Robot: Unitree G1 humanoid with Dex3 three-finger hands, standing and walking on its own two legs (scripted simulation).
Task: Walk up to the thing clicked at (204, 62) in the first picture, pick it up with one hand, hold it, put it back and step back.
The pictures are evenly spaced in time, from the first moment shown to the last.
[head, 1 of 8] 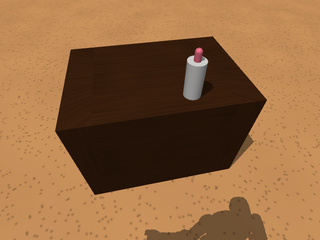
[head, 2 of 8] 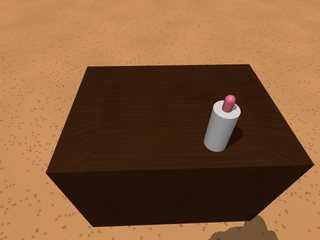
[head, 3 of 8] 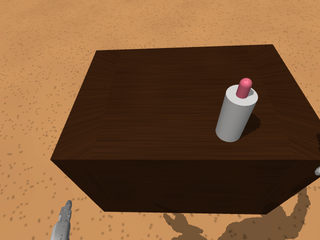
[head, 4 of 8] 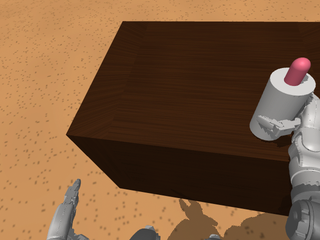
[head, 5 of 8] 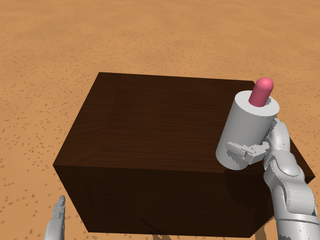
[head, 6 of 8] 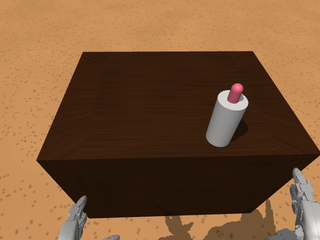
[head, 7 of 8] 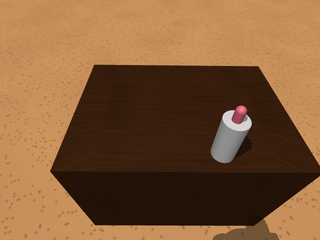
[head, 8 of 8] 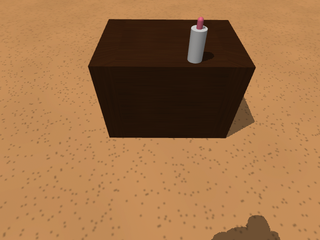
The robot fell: no
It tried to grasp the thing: yes
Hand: right
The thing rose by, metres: 0.21
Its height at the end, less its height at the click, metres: +0.00
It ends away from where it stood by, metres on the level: 0.03
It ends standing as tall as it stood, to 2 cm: yes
